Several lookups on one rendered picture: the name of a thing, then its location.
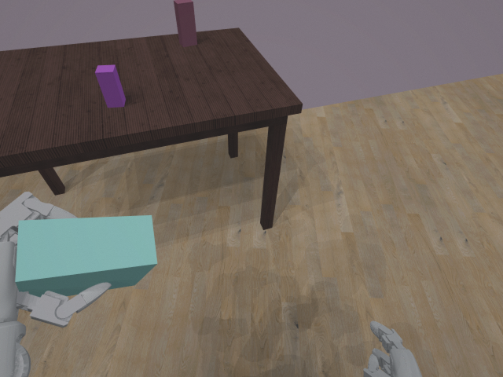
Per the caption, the left robot hand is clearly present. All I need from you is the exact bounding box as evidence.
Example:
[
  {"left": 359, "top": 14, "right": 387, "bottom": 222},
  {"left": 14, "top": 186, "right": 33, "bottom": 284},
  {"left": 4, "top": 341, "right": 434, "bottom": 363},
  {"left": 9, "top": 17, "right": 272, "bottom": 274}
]
[{"left": 0, "top": 192, "right": 112, "bottom": 328}]

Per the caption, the table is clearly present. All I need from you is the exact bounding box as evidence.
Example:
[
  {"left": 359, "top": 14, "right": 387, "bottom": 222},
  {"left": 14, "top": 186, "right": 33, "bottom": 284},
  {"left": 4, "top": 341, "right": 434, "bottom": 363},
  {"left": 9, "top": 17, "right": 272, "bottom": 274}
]
[{"left": 0, "top": 28, "right": 303, "bottom": 230}]

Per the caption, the right robot hand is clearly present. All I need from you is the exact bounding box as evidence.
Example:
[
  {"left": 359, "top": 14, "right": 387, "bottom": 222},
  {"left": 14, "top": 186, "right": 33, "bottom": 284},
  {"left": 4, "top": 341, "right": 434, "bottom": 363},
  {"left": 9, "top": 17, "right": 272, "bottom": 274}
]
[{"left": 363, "top": 321, "right": 422, "bottom": 377}]

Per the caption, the sponge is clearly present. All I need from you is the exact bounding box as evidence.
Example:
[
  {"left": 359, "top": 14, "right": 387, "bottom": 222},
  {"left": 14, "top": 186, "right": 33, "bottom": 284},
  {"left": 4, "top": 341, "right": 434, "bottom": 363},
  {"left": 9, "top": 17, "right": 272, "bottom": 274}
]
[{"left": 15, "top": 215, "right": 157, "bottom": 297}]

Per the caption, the left robot forearm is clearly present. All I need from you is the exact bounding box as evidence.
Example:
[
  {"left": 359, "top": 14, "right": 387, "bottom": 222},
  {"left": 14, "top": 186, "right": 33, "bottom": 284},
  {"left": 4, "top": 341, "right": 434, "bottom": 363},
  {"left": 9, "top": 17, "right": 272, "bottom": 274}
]
[{"left": 0, "top": 321, "right": 31, "bottom": 377}]

